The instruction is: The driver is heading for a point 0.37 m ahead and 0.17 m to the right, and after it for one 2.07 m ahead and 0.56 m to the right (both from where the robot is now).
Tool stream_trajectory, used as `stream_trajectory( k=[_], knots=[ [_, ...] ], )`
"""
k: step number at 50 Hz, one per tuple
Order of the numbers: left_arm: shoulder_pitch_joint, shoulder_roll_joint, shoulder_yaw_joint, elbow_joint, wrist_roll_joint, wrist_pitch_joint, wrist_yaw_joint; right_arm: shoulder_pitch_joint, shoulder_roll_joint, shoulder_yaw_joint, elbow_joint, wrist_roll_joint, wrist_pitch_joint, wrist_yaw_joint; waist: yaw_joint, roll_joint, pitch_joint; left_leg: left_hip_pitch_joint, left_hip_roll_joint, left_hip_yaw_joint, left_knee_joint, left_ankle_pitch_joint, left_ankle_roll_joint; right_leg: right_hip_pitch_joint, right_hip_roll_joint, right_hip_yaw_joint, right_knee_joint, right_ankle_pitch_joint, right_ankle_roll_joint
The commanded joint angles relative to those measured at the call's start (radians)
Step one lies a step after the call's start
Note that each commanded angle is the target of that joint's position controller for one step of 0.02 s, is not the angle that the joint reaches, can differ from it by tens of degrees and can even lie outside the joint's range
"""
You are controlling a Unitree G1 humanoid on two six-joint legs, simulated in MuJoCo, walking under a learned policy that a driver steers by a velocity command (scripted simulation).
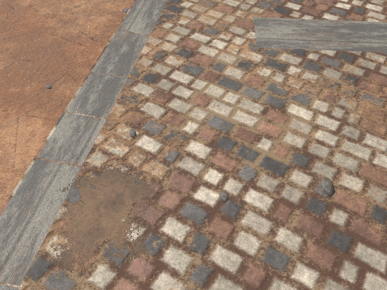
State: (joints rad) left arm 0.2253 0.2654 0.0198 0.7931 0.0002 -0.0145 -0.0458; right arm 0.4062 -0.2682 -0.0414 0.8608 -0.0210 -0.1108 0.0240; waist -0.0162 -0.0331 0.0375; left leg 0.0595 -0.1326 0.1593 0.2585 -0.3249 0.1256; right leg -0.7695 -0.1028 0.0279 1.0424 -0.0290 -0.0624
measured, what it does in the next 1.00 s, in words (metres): walks ahead, turning right: right foot, then left foot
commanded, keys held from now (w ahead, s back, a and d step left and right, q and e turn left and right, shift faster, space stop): w+e+shift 0.44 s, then w+shift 0.50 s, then shift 0.06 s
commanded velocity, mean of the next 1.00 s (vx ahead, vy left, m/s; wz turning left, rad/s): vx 0.99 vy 0.00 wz -0.53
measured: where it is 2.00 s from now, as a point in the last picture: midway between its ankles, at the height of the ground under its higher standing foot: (280, 121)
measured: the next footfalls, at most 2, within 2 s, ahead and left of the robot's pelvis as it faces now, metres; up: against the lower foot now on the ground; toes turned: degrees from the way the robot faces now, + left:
right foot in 0.18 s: +0.36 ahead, -0.05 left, +0.00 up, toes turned -12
left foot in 0.58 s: +0.80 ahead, +0.02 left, +0.00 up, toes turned -28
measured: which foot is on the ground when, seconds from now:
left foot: down 0.00-0.18, up 0.20-0.56, down 0.58-1.00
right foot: up 0.00-0.16, down 0.18-0.60, up 0.62-1.00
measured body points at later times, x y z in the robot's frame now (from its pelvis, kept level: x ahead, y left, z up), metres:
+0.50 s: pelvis +0.47 -0.03 +0.00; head +0.50 -0.04 +0.45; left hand +0.54 +0.26 -0.12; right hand +0.67 -0.30 -0.04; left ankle +0.73 +0.09 -0.68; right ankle +0.32 -0.04 -0.73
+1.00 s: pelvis +0.92 -0.19 -0.02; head +0.95 -0.21 +0.43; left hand +1.27 -0.19 -0.07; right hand +0.68 -0.33 -0.14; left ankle +0.77 +0.04 -0.72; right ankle +1.03 -0.34 -0.72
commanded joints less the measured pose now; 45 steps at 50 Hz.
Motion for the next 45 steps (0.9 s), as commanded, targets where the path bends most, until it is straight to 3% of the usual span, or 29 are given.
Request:
stream_trajectory(
  k=[1, 3, 5, 7, 8, 9, 10, 11, 12, 13, 14, 16, 19, 22, 24, 26, 27, 28, 29, 30, 31, 32, 33, 34, 36, 37, 41, 44, 45],
  knots=[
    [-0.105, 0.034, 0.002, -0.063, -0.005, -0.020, -0.015, -0.048, -0.080, -0.007, -0.051, 0.011, -0.034, -0.008, 0.007, 0.065, 0.100, -0.196, 0.206, 0.053, -0.183, 0.767, -0.118, 0.131, 0.043, -0.132, -0.176, 0.173, -0.029],
    [-0.127, 0.036, -0.004, -0.069, -0.001, -0.026, -0.024, -0.029, -0.100, -0.003, -0.038, 0.014, -0.035, -0.027, 0.013, 0.067, 0.076, -0.096, 0.225, 0.090, -0.155, 1.048, -0.140, 0.190, 0.098, -0.204, -0.298, 0.220, -0.054],
    [-0.063, 0.075, 0.004, -0.049, 0.005, -0.018, -0.026, -0.038, -0.152, -0.012, -0.040, 0.012, -0.024, -0.060, 0.068, 0.116, -0.002, 0.021, 0.268, 0.103, -0.029, 1.386, -0.161, 0.297, 0.160, -0.245, -0.350, 0.204, -0.078],
    [0.165, 0.155, 0.034, 0.013, 0.007, -0.001, -0.015, -0.102, -0.211, -0.030, -0.062, -0.003, 0.009, -0.089, 0.202, 0.158, -0.111, 0.037, 0.309, 0.089, 0.267, 1.619, -0.169, 0.528, 0.226, -0.248, -0.334, 0.063, -0.107],
    [0.391, 0.204, 0.061, 0.077, 0.009, 0.006, -0.004, -0.184, -0.233, -0.038, -0.088, -0.017, 0.027, -0.093, 0.316, 0.155, -0.176, -0.061, 0.322, 0.066, 0.552, 1.596, -0.160, 0.730, 0.216, -0.183, -0.340, -0.019, -0.156],
    [0.570, 0.243, 0.093, 0.120, -0.005, 0.007, 0.014, -0.277, -0.237, -0.047, -0.099, -0.011, 0.046, -0.082, 0.431, 0.047, -0.189, -0.237, 0.221, 0.084, 1.068, 1.099, -0.150, 0.903, 0.148, -0.067, -0.460, -0.036, -0.249],
    [0.472, 0.231, 0.090, 0.148, -0.017, 0.016, 0.027, -0.347, -0.041, 0.008, -0.149, -0.036, 0.026, -0.049, 0.295, -0.228, -0.047, -0.670, 0.022, 0.006, 1.453, -0.140, -0.138, 0.970, 0.108, 0.064, -0.353, 0.043, -0.272],
    [0.307, 0.285, 0.091, 0.078, 0.017, 0.013, 0.031, -0.196, 0.005, 0.033, -0.249, -0.002, 0.007, -0.039, 0.102, -0.241, -0.186, -0.960, 0.026, -0.208, 1.587, -0.225, -0.162, 1.108, -0.061, 0.574, -0.512, -0.146, -0.459],
    [0.264, 0.241, 0.093, 0.032, 0.021, 0.012, 0.038, -0.206, -0.053, 0.045, -0.265, -0.026, -0.024, -0.028, 0.117, -0.068, -0.191, -0.993, 0.079, -0.304, 1.457, -0.138, -0.134, 1.050, -0.151, 0.804, -0.769, -0.486, -0.451],
    [0.227, 0.180, 0.082, 0.032, 0.028, 0.008, 0.045, -0.229, -0.108, 0.037, -0.252, -0.029, -0.036, -0.020, 0.067, 0.110, -0.065, -0.949, 0.139, -0.303, 1.307, -0.041, -0.120, 0.866, -0.141, 0.772, -0.857, -0.595, -0.389],
    [0.190, 0.172, 0.077, 0.037, 0.026, -0.004, 0.046, -0.250, -0.115, 0.037, -0.250, -0.044, -0.027, -0.021, 0.018, 0.158, 0.018, -0.882, 0.174, -0.285, 1.203, -0.032, -0.132, 0.699, -0.099, 0.691, -0.870, -0.518, -0.347],
    [0.155, 0.177, 0.070, 0.026, 0.019, -0.039, 0.052, -0.244, -0.104, 0.049, -0.251, -0.065, 0.025, -0.018, -0.035, 0.163, 0.079, -0.762, 0.226, -0.262, 1.038, -0.029, -0.170, 0.469, -0.007, 0.536, -0.892, -0.416, -0.313],
    [0.149, 0.200, 0.082, 0.013, 0.011, -0.070, 0.043, -0.393, -0.082, 0.068, -0.314, -0.039, 0.045, -0.006, 0.004, 0.103, 0.106, -0.590, 0.255, -0.190, 0.690, 0.150, -0.208, 0.282, 0.095, 0.366, -0.926, -0.196, -0.280],
    [0.193, 0.211, 0.098, 0.017, -0.006, -0.071, 0.027, -0.492, -0.045, 0.080, -0.349, -0.004, 0.041, -0.001, 0.092, 0.027, 0.055, -0.483, 0.206, -0.151, 0.421, 0.394, -0.196, 0.377, 0.133, 0.321, -0.881, 0.010, -0.206],
    [0.233, 0.212, 0.102, 0.028, -0.007, -0.070, 0.025, -0.502, -0.058, 0.074, -0.349, -0.004, 0.034, -0.003, 0.127, -0.003, 0.018, -0.480, 0.183, -0.136, 0.322, 0.441, -0.169, 0.532, 0.102, 0.315, -0.840, 0.153, -0.180],
    [0.252, 0.211, 0.102, 0.040, 0.000, -0.071, 0.036, -0.470, -0.086, 0.058, -0.336, -0.016, 0.023, -0.010, 0.119, -0.020, -0.022, -0.439, 0.157, -0.139, 0.242, 0.400, -0.141, 0.678, 0.068, 0.315, -0.744, 0.340, -0.145],
    [0.250, 0.232, 0.104, 0.044, 0.007, -0.073, 0.040, -0.387, -0.121, 0.040, -0.310, -0.018, 0.018, -0.017, 0.079, -0.026, -0.082, -0.368, 0.125, -0.130, 0.242, 0.313, -0.121, 0.744, 0.053, 0.308, -0.639, 0.509, -0.127],
    [0.221, 0.262, 0.108, 0.043, 0.017, -0.074, 0.039, -0.230, -0.160, 0.017, -0.267, -0.015, 0.012, -0.027, -0.014, -0.023, -0.172, -0.216, 0.109, -0.118, 0.239, 0.237, -0.099, 0.753, 0.061, 0.279, -0.457, 0.598, -0.105],
    [0.153, 0.250, 0.104, 0.026, 0.026, -0.081, 0.038, -0.016, -0.206, -0.008, -0.215, -0.017, 0.010, -0.044, -0.140, -0.023, -0.261, 0.022, 0.178, -0.166, 0.294, 0.154, -0.077, 0.608, 0.092, 0.253, -0.202, 0.496, -0.087],
    [0.139, 0.123, 0.072, -0.014, 0.020, -0.094, 0.041, 0.181, -0.290, -0.037, -0.179, -0.047, 0.009, -0.061, -0.190, 0.157, -0.389, 0.252, 0.397, -0.471, 0.264, -0.250, -0.040, 0.385, 0.163, 0.177, 0.173, 0.078, -0.073],
    [0.285, 0.041, 0.040, -0.049, -0.020, -0.097, 0.026, 0.103, -0.355, -0.057, -0.154, -0.050, 0.016, -0.041, -0.041, 0.500, -0.458, 0.346, 0.566, -1.080, -0.005, -0.402, 0.072, 0.118, 0.262, 0.132, 0.372, -0.406, -0.040],
    [0.191, 0.113, 0.040, -0.022, 0.008, -0.080, 0.041, -0.032, -0.236, -0.047, -0.188, -0.041, 0.023, -0.029, -0.042, 0.257, -0.261, 0.233, 0.528, -1.000, -0.017, -0.511, 0.078, -0.014, 0.156, 0.117, 0.406, -0.322, -0.058],
    [0.084, 0.133, 0.042, -0.035, 0.023, -0.075, 0.032, -0.079, -0.157, -0.033, -0.186, -0.030, 0.021, -0.022, -0.052, 0.097, -0.156, 0.098, 0.477, -0.802, -0.002, -0.359, 0.069, -0.005, 0.120, 0.101, 0.352, -0.241, -0.050],
    [0.005, 0.128, 0.039, -0.055, 0.034, -0.071, 0.022, -0.073, -0.123, -0.025, -0.160, -0.036, 0.021, -0.018, -0.049, 0.015, -0.093, -0.006, 0.421, -0.665, -0.006, -0.191, 0.046, 0.023, 0.101, 0.096, 0.296, -0.230, -0.048],
    [-0.023, 0.081, 0.023, -0.091, 0.050, -0.055, 0.001, -0.009, -0.070, -0.006, -0.089, -0.028, 0.007, -0.019, -0.011, 0.082, -0.046, -0.106, 0.359, -0.524, -0.032, -0.049, 0.023, 0.049, 0.078, 0.118, 0.224, -0.244, -0.041],
    [-0.024, 0.067, 0.016, -0.104, 0.048, -0.047, -0.003, 0.014, -0.071, -0.006, -0.066, -0.017, -0.003, -0.017, 0.004, 0.120, -0.031, -0.119, 0.360, -0.501, -0.045, 0.016, 0.031, 0.037, 0.081, 0.120, 0.201, -0.262, -0.035],
    [-0.193, 0.071, -0.011, -0.194, 0.052, -0.046, -0.016, 0.032, -0.119, -0.012, -0.034, 0.006, -0.021, -0.013, 0.023, 0.115, 0.063, -0.195, 0.332, -0.313, -0.161, 0.242, 0.037, -0.016, 0.064, 0.057, -0.061, -0.122, -0.011],
    [-0.306, 0.050, -0.035, -0.217, 0.038, -0.052, -0.037, 0.065, -0.127, -0.010, -0.008, 0.021, -0.026, -0.008, -0.003, 0.068, 0.077, -0.273, 0.278, -0.173, -0.289, 0.446, 0.018, 0.219, 0.084, -0.110, -0.319, 0.066, -0.026],
    [-0.316, 0.043, -0.042, -0.228, 0.032, -0.057, -0.038, 0.080, -0.157, -0.014, 0.003, 0.019, -0.029, -0.007, 0.004, 0.100, 0.100, -0.261, 0.315, -0.172, -0.285, 0.563, 0.021, 0.267, 0.075, -0.111, -0.370, 0.086, -0.041]
  ],
)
